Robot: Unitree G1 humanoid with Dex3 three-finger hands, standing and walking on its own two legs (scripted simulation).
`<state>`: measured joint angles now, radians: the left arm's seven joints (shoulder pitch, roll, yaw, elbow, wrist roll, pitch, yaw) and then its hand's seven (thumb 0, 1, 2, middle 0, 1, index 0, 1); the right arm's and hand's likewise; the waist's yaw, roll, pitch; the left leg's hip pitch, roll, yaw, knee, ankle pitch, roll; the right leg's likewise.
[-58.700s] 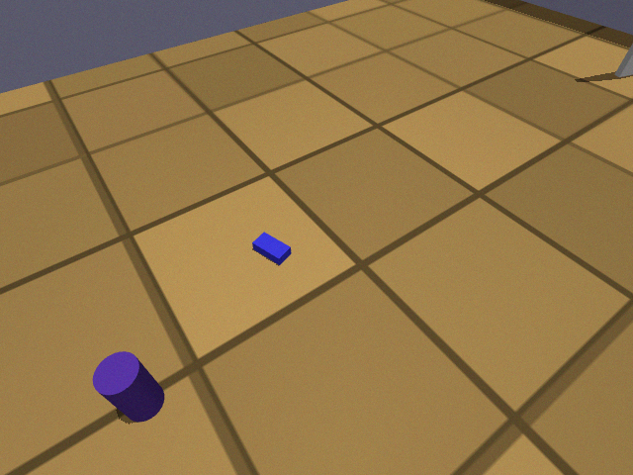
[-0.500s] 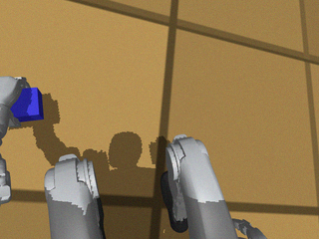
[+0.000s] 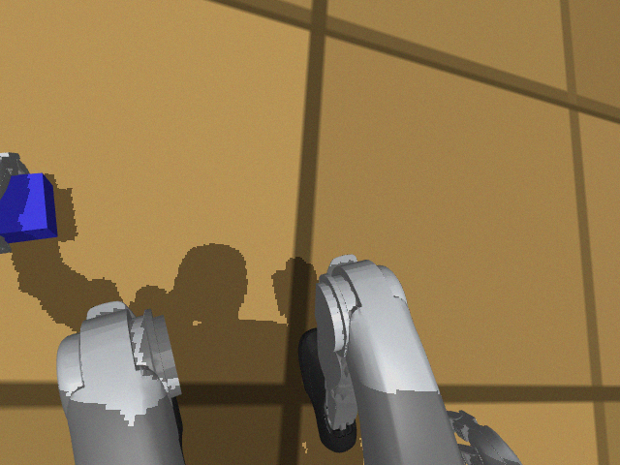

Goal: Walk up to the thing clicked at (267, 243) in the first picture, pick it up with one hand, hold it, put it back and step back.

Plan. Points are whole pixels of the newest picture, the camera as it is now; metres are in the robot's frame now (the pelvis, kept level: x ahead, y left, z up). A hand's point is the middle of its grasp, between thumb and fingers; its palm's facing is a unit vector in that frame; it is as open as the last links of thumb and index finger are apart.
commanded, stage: rest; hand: left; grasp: from above
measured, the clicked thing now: out of the picture +0.45 +0.33 -0.23
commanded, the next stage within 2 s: open in 1.14 s
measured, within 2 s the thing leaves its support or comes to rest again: rests again in 0.96 s
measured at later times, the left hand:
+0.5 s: hand (6, 213) +0.45 +0.31 -0.25, palm faces -0.48 -0.11 -0.87, open 10.1 cm
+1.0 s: hand (11, 218) +0.45 +0.32 -0.26, palm faces -0.48 -0.11 -0.87, open 10.1 cm
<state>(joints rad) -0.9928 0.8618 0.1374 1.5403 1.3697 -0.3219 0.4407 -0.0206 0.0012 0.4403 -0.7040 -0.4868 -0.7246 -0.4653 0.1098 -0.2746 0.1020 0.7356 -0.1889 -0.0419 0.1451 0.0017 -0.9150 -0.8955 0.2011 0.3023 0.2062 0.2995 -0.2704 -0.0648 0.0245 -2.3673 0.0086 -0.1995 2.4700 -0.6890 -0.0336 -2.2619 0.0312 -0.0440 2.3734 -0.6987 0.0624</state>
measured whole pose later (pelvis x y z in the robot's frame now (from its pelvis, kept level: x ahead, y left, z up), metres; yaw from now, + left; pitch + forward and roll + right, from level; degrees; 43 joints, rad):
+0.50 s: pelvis +0.01 +0.00 -0.01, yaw -3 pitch +31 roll -12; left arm -0.98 0.94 0.19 1.59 1.36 -0.31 0.51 -0.02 0.01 0.43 -0.70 -0.49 -0.72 -0.47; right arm 0.08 -0.29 0.18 0.72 -0.24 -0.08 0.17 0.00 -0.90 -0.89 0.20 0.30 0.21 0.30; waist -0.31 -0.10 0.10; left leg -2.38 0.01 -0.25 2.55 -0.73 -0.04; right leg -2.27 0.05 -0.08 2.41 -0.71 0.07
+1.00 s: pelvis +0.00 +0.01 -0.02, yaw -4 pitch +29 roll -13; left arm -1.00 0.99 0.15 1.69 1.37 -0.30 0.59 -0.02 0.01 0.43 -0.69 -0.49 -0.71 -0.47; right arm 0.04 -0.30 0.24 0.71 -0.28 -0.14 0.20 0.00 -0.91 -0.89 0.20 0.30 0.21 0.30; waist -0.33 -0.13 0.12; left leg -2.38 0.02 -0.27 2.58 -0.73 -0.03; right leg -2.25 0.06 -0.10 2.42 -0.70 0.07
